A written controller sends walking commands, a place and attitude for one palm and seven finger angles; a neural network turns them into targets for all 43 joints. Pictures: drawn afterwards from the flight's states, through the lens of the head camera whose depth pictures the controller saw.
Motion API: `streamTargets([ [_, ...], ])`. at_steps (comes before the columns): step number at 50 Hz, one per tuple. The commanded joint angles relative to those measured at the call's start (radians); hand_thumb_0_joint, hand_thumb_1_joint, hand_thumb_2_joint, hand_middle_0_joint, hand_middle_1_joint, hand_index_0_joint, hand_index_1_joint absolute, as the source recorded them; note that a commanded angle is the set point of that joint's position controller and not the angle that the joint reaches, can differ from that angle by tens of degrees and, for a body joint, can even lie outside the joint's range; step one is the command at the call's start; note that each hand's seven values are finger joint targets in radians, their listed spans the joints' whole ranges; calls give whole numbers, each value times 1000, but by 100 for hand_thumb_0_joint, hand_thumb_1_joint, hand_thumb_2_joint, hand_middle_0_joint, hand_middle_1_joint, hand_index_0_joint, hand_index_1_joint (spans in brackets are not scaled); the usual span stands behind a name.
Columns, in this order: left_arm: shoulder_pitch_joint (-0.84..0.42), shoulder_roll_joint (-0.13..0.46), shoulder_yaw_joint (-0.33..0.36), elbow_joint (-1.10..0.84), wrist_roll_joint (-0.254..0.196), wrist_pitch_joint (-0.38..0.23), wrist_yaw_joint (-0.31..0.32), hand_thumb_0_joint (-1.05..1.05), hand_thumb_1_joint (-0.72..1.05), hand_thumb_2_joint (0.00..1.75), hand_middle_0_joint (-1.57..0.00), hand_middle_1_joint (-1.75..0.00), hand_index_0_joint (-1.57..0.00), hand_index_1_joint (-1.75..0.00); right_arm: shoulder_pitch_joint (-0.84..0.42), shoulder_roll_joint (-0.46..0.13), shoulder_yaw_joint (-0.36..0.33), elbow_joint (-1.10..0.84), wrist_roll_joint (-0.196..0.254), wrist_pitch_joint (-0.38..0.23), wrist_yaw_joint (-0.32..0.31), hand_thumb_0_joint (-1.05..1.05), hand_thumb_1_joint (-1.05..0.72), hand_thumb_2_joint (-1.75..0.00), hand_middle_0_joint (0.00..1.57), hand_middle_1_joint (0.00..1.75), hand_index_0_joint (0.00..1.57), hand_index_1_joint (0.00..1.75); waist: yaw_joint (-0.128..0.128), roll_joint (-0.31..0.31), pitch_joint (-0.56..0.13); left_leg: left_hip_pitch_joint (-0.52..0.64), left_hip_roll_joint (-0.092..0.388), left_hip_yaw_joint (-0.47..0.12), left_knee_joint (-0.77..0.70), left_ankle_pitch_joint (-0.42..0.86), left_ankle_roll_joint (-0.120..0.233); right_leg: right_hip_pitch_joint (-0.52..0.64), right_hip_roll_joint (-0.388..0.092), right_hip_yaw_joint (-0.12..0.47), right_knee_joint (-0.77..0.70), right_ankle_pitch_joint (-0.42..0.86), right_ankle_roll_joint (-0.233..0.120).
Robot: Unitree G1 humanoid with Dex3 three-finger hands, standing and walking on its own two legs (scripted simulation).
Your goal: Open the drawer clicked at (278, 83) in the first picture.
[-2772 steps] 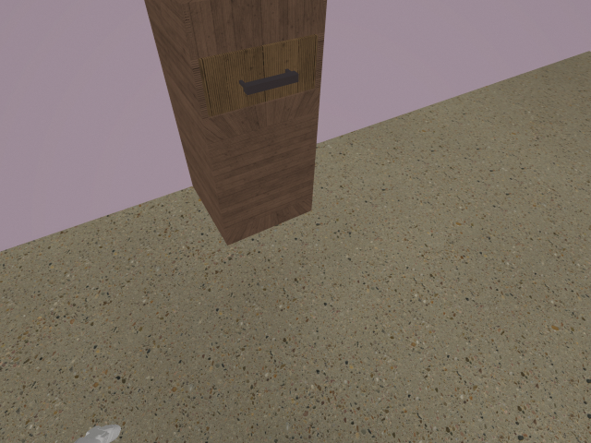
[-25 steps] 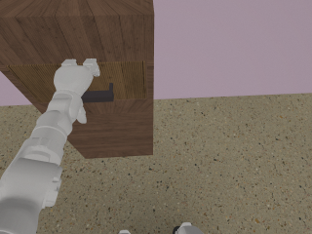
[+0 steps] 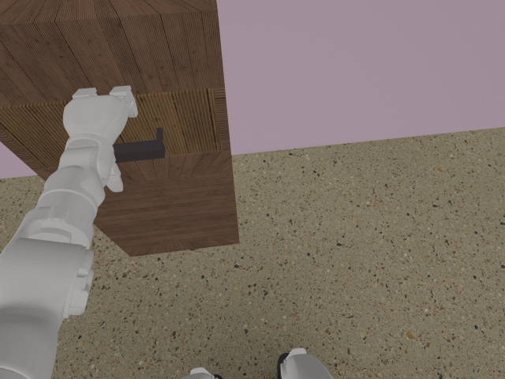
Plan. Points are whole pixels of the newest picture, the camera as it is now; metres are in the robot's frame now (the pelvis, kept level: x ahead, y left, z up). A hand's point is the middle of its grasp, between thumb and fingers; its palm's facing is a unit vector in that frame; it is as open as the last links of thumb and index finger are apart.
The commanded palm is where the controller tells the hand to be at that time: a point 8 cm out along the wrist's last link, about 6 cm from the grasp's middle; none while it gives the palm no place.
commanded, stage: move the hooked fingers above the handle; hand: left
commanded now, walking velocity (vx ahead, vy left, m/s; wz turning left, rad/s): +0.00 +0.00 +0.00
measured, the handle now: (117, 144) +0.55 +0.22 -0.02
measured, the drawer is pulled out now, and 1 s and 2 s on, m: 0.00 0.00 0.00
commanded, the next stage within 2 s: lower the fingers behind the handle in 1.38 s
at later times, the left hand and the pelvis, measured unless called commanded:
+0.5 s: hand (81, 152) +0.50 +0.25 +0.03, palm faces -0.10 +0.01 -1.00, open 13.7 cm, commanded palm +0.49 +0.24 +0.08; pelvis -0.01 +0.01 -0.01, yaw -1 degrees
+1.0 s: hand (99, 143) +0.51 +0.22 +0.04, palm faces +0.00 +0.00 -1.00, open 13.3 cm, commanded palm +0.50 +0.23 +0.10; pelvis +0.02 +0.02 +0.00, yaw +1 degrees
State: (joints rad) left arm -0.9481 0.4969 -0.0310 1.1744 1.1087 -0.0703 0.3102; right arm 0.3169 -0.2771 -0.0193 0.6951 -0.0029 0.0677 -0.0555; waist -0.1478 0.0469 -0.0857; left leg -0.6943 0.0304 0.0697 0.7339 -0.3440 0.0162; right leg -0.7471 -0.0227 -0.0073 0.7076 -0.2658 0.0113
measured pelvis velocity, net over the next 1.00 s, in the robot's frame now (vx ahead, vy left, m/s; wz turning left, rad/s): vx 0.02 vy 0.02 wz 0.01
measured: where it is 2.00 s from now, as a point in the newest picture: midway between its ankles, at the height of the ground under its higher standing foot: outside the picture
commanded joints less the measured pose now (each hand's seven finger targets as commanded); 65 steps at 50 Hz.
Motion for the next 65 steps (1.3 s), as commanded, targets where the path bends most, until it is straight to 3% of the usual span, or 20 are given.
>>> streamTargets([
  [1,-426,398,97,-134,-10,29,38,0,-50,30,-30,-120,-30,-120,134,-168,-56,-56,0,-20,-17,0,-90,-90,20,30,20,30,5,-57,-391,57,-64,-23,-65,84,32,266,39,10,-78,71,-16],
  [11,-456,468,133,-122,-18,59,66,0,-50,30,-30,-120,-30,-120,149,-183,-55,-43,0,-18,-10,0,-90,-90,20,30,20,30,16,-30,-452,26,-65,-24,-50,74,30,277,37,12,-62,62,-15],
  [13,-433,474,138,-102,-24,66,61,0,-50,30,-30,-120,-30,-120,143,-184,-50,-44,0,-13,-13,0,-90,-90,20,30,20,30,18,-61,-453,13,-66,-22,-50,76,31,300,38,14,-64,73,-14],
  [19,-396,477,136,-127,-18,44,37,0,-50,30,-30,-120,-30,-120,138,-185,-51,-54,3,-16,-16,0,-90,-90,20,30,20,30,26,-36,-440,24,-59,-21,-55,63,31,286,38,14,-67,58,-14],
  [20,-373,470,134,-127,-20,38,29,0,-50,30,-30,-120,-30,-120,139,-183,-51,-56,4,-16,-17,0,-90,-90,20,30,20,30,32,-50,-432,22,-59,-22,-56,63,31,290,40,12,-66,59,-15],
  [24,-425,355,51,-176,-21,-25,-11,0,-50,30,-30,-120,-30,-120,180,-178,-70,-46,1,-36,-22,0,-90,-90,20,30,20,30,-17,-25,-446,99,-48,-42,-42,85,33,212,48,4,-72,59,-18],
  [29,-504,180,-44,-350,-58,-125,-33,0,-50,30,-30,-120,-30,-120,224,-162,-103,-11,-20,-51,-13,0,-90,-90,20,30,20,30,-46,77,-532,318,-29,-92,-8,253,19,91,64,-19,-50,109,-33],
  [31,-518,164,-39,-377,-63,-138,-17,0,-50,30,-30,-120,-30,-120,230,-161,-107,6,-27,-48,-4,0,-90,-90,20,30,20,30,-41,106,-521,355,-26,-109,2,321,8,56,68,-33,-36,123,-38],
  [34,-496,225,36,-341,-42,-116,45,0,-50,30,-30,-120,-30,-120,230,-159,-101,21,-34,-36,15,0,-90,-90,20,30,20,30,-14,145,-486,339,-24,-119,9,408,-9,37,71,-52,-15,143,-47],
  [36,-436,256,84,-265,-25,-66,91,0,-50,30,-30,-120,-30,-120,217,-160,-92,25,-38,-26,33,0,-90,-90,20,30,20,30,6,113,-439,280,-25,-116,6,433,-13,52,73,-64,-3,158,-50],
  [38,-462,276,96,-276,-10,-14,123,0,-50,30,-30,-120,-30,-120,201,-164,-89,17,-39,-16,42,0,-90,-90,20,30,20,30,7,97,-452,268,-26,-107,6,464,-13,89,74,-63,-2,194,-50],
  [40,-487,224,53,-286,-5,26,138,0,-50,30,-30,-120,-30,-120,194,-156,-94,9,-35,-11,53,0,-90,-90,20,30,20,30,-4,99,-467,299,-25,-104,0,479,-15,100,73,-65,-12,205,-46],
  [47,-464,269,65,-229,-1,120,104,0,-50,30,-30,-120,-30,-120,156,-158,-81,-5,-22,13,46,0,-90,-90,20,30,20,30,5,26,-462,276,-34,-79,-40,394,-1,198,68,-52,-42,214,-39],
  [51,-482,247,35,-216,-30,103,52,0,-50,30,-30,-120,-30,-120,146,-152,-73,-22,-11,10,24,0,-90,-90,20,30,20,30,-7,-22,-422,245,-40,-67,-73,299,14,242,61,-36,-73,191,-32],
  [53,-431,313,90,-212,-41,74,28,0,-50,30,-30,-120,-30,-120,138,-157,-68,-28,-12,11,15,0,-90,-90,20,30,20,30,18,-34,-436,229,-45,-60,-77,286,19,291,57,-24,-75,201,-33],
  [56,-403,234,31,-228,-32,24,5,0,-50,30,-30,-120,-30,-120,145,-144,-73,-41,-10,0,5,0,-90,-90,20,30,20,30,6,-36,-402,223,-45,-54,-79,264,23,269,57,-23,-85,193,-31],
  [57,-374,265,59,-236,-28,6,4,0,-50,30,-30,-120,-30,-120,146,-148,-73,-40,-9,-3,4,0,-90,-90,20,30,20,30,26,-23,-401,215,-45,-52,-78,271,21,271,56,-21,-79,196,-34],
  [61,-374,204,22,-270,-17,-35,19,0,-50,30,-30,-120,-30,-120,159,-141,-86,-41,-14,-16,8,0,-90,-90,20,30,20,30,13,-3,-415,228,-45,-51,-65,275,20,248,60,-20,-74,193,-36],
  [63,-341,267,80,-262,-20,-39,31,0,-50,30,-30,-120,-30,-120,164,-150,-88,-34,-17,-15,11,0,-90,-90,20,30,20,30,30,-22,-446,209,-48,-46,-56,295,21,287,60,-13,-66,224,-37],
  [65,-340,243,58,-249,-26,-28,38,0,-50,30,-30,-120,-30,-120,169,-148,-90,-29,-14,-17,12,0,-90,-90,20,30,20,30,20,-27,-430,189,-50,-37,-57,277,22,285,58,-10,-72,230,-32],
])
